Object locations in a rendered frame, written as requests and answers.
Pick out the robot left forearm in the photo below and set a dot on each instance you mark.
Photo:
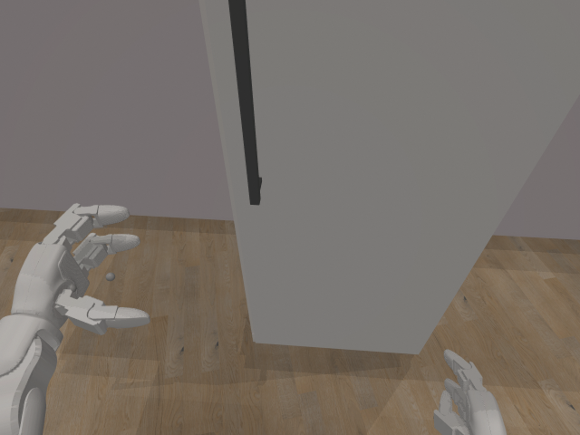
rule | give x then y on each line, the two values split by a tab
28	345

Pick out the left robot hand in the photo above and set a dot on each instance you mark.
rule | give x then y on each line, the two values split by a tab
41	286

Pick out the handle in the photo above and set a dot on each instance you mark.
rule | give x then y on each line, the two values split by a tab
238	19

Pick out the fridge door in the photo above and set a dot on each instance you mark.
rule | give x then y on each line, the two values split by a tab
392	137

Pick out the right robot hand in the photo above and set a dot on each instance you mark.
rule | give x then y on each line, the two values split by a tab
478	409

